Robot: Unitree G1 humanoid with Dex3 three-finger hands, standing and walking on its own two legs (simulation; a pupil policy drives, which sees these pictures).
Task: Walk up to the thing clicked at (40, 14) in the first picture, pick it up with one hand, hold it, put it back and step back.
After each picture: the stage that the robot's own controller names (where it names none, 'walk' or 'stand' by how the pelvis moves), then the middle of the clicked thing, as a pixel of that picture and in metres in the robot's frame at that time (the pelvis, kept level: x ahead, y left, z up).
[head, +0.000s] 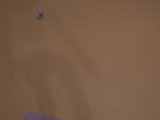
stand; (41, 14) +1.97 +0.64 -0.72
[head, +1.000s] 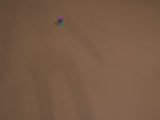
walk; (60, 20) +1.87 +0.31 -0.69
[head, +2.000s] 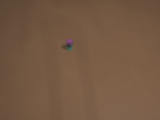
walk; (69, 44) +1.23 +0.15 -0.71
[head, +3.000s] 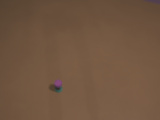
walk; (58, 86) +0.77 +0.21 -0.71
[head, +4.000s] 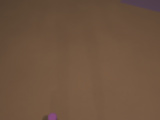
walk; out of the picture +0.48 +0.23 -0.71
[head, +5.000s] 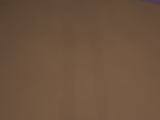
stand; out of the picture +0.38 +0.18 -0.70
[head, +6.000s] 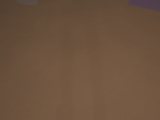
stand; out of the picture +0.34 +0.21 -0.73
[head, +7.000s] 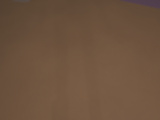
stand; out of the picture +0.36 +0.23 -0.72
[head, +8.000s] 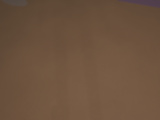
stand; out of the picture +0.32 +0.24 -0.72
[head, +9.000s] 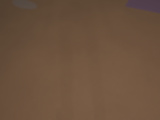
stand; out of the picture +0.33 +0.22 -0.73
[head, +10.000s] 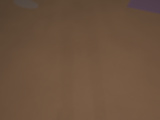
stand; out of the picture +0.33 +0.21 -0.73
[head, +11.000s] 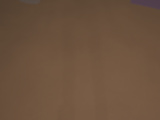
go down; out of the picture +0.33 +0.20 -0.73
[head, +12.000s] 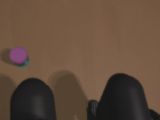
go down; (20, 58) +0.43 +0.23 -0.30
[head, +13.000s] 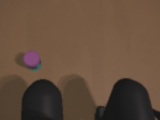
close in; (33, 61) +0.43 +0.22 -0.31
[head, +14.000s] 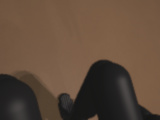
close in; out of the picture +0.42 +0.27 -0.22
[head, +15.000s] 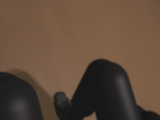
close; out of the picture +0.41 +0.28 -0.23
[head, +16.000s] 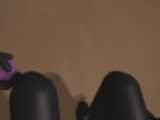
lift; (6, 74) +0.33 +0.24 -0.17
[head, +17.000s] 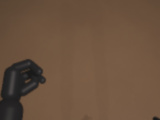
lift; out of the picture +0.21 +0.26 -0.62
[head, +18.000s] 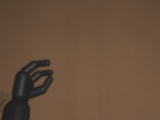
close; out of the picture +0.14 +0.26 -0.70
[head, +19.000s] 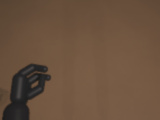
stand; out of the picture +0.10 +0.26 -0.68
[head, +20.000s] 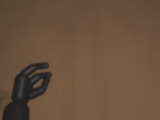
stand; out of the picture +0.05 +0.26 -0.69
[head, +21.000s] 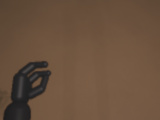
stand; out of the picture +0.01 +0.25 -0.68
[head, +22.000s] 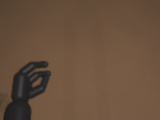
stand; out of the picture -0.02 +0.25 -0.69
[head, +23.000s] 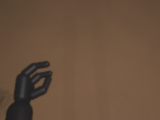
stand; out of the picture -0.04 +0.25 -0.70
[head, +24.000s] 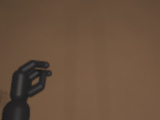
stand; out of the picture -0.05 +0.25 -0.68
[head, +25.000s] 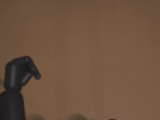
crouch; out of the picture -0.05 +0.25 -0.60
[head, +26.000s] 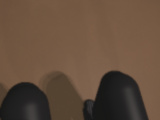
lower; out of the picture -0.02 +0.25 -0.30
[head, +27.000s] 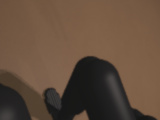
lower; out of the picture -0.04 +0.22 -0.26
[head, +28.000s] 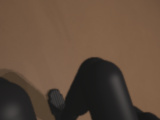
lower; out of the picture -0.05 +0.22 -0.25
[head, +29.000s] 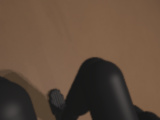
lower; out of the picture -0.04 +0.22 -0.25
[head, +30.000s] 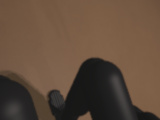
lower; out of the picture -0.03 +0.22 -0.25
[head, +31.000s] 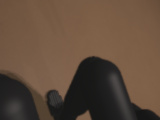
loosen; out of the picture -0.03 +0.22 -0.25
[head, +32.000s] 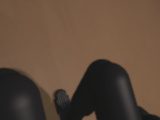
stand; out of the picture -0.02 +0.22 -0.25
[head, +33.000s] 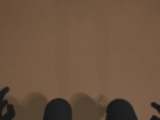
walk; out of the picture +0.00 +0.26 -0.50
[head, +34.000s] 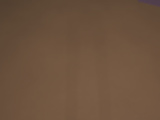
stand; out of the picture -0.05 +0.25 -0.69
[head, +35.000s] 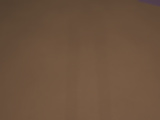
stand; out of the picture -0.04 +0.26 -0.69
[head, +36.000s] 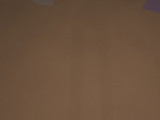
stand; out of the picture -0.02 +0.24 -0.74
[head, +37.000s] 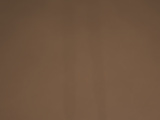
walk; out of the picture +0.02 +0.21 -0.73
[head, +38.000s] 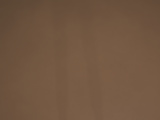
walk; out of the picture +0.11 +0.23 -0.73
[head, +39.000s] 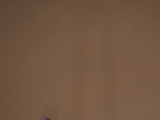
walk; out of the picture +0.37 +0.34 -0.72
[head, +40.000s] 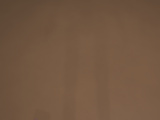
stand; out of the picture +0.40 +0.34 -0.73
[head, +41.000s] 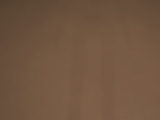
stand; out of the picture +0.31 +0.38 -0.75
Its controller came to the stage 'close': yes
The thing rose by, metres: 0.19
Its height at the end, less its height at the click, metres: -0.02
